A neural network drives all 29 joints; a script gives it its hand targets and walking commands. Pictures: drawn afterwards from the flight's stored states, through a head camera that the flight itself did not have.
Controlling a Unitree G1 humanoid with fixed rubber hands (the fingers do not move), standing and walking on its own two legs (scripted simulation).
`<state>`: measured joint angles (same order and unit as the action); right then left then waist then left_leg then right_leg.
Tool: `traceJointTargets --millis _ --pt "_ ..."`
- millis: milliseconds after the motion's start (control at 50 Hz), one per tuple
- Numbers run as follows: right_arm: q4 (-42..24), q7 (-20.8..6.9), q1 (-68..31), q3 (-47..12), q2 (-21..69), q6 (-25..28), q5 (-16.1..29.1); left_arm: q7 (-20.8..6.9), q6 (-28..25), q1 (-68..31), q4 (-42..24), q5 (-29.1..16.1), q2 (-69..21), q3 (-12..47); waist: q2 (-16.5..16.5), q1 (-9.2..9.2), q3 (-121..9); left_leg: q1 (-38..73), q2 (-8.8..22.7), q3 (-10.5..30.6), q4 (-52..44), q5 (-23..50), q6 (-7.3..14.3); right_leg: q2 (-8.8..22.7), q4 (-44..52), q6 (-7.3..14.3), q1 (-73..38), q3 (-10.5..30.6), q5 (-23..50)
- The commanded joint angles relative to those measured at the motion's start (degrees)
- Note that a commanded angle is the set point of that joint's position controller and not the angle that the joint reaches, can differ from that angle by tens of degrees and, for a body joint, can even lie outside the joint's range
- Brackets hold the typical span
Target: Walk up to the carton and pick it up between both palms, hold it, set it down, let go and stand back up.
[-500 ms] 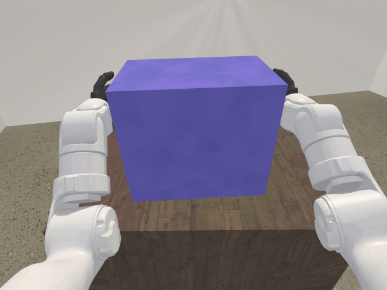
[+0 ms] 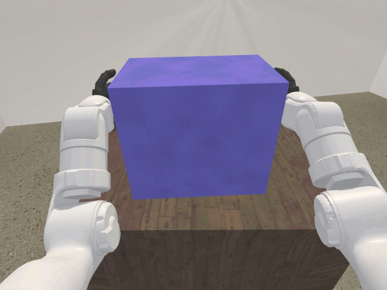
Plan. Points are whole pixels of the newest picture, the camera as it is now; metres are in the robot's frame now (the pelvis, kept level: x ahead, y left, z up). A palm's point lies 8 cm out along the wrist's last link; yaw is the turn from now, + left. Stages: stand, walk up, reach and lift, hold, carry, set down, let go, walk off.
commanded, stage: hold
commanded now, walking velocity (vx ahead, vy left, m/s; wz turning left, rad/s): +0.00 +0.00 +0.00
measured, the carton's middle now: (196, 125) +0.37 +0.00 +0.25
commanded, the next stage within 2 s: set down in 0.60 s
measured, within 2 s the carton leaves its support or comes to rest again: neither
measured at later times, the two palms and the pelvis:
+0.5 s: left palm (102, 108) +0.37 +0.19 +0.29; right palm (287, 104) +0.37 -0.17 +0.29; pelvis +0.00 +0.00 +0.00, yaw +0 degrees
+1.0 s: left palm (101, 109) +0.39 +0.19 +0.28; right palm (277, 111) +0.39 -0.16 +0.27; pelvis +0.00 -0.01 +0.00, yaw +1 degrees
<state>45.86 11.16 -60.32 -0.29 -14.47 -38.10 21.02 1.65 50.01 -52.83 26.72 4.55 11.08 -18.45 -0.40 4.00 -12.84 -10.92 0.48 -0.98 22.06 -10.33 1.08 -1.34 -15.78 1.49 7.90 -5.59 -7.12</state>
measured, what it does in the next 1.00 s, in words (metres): stands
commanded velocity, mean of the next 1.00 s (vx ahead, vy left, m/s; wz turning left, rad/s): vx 0.00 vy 0.00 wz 0.00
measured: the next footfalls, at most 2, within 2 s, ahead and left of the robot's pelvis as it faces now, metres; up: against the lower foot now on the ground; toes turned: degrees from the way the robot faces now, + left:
none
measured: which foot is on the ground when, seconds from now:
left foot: down 0.00-1.00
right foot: down 0.00-1.00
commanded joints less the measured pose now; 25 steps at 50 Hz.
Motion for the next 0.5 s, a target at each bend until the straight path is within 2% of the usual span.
traceJointTargets --millis 0,20,80,120,140,300,320,360,480 --pt "-21.34 -9.26 -51.17 -10.32 38.45 2.71 11.12 -8.45 -5.19 -51.21 -12.76 -11.57 -36.21 22.89 -2.95 0.21 -19.31 3.33 -1.34 5.11 -2.62 10.77 -2.08 -1.56 0.00 -1.96 -10.16 7.18 9.58" --pt "-22.05 -9.30 -51.50 -10.91 39.14 2.85 11.40 -8.38 -5.44 -51.80 -13.88 -11.58 -36.16 23.02 -2.87 -0.23 -20.49 3.55 -1.58 5.08 -2.38 11.06 -2.01 -1.51 -0.36 -2.17 -10.31 7.24 9.84" --pt "-23.26 -9.15 -51.84 -10.83 38.25 3.04 11.42 -8.30 -5.11 -51.06 -14.08 -11.40 -36.75 23.65 -3.30 0.23 -20.73 4.14 -1.53 5.11 -2.31 11.70 -2.19 -1.80 -0.26 -2.10 -10.54 7.15 10.34" --pt "-23.67 -8.90 -51.44 -11.08 38.32 2.99 11.73 -8.41 -5.06 -51.01 -14.58 -11.63 -35.82 23.09 -2.17 0.17 -20.97 3.83 -1.70 4.98 -1.88 12.09 -2.07 -1.76 -0.26 -2.31 -10.74 7.02 11.17" --pt "-23.31 -8.83 -50.78 -11.25 38.72 2.78 11.81 -8.40 -4.98 -50.70 -15.01 -11.73 -36.35 23.74 -2.96 0.68 -20.70 4.05 -1.55 5.10 -2.07 12.63 -2.13 -1.75 -0.30 -2.18 -10.75 7.18 11.81" --pt "-23.27 -8.46 -50.14 -10.99 37.86 2.28 11.41 -9.07 -4.54 -49.01 -13.59 -10.81 -35.28 22.71 -2.54 0.54 -18.12 2.91 -1.65 5.09 -2.67 11.48 -2.15 -1.46 0.00 -2.35 -11.50 7.21 11.78" --pt "-24.53 -8.47 -50.49 -11.53 38.35 2.49 11.73 -9.05 -4.74 -49.40 -14.58 -11.13 -35.18 23.03 -2.20 0.16 -19.47 3.51 -1.69 4.84 -2.52 12.45 -2.04 -1.44 -0.34 -2.48 -11.83 7.16 12.80" --pt "-23.98 -8.43 -49.89 -11.57 38.42 2.32 12.04 -9.00 -4.52 -49.35 -14.77 -11.08 -35.59 23.07 -2.66 0.55 -19.27 4.34 -1.78 4.99 -2.23 13.39 -2.05 -1.40 -0.33 -2.41 -11.38 7.17 13.64" --pt "-23.74 -8.76 -50.42 -10.76 38.06 2.41 11.44 -8.64 -4.85 -51.10 -15.58 -11.44 -36.18 23.97 -3.83 1.08 -18.76 4.26 -1.44 5.12 -2.30 11.80 -2.40 -1.65 -0.23 -2.04 -9.70 7.03 10.62"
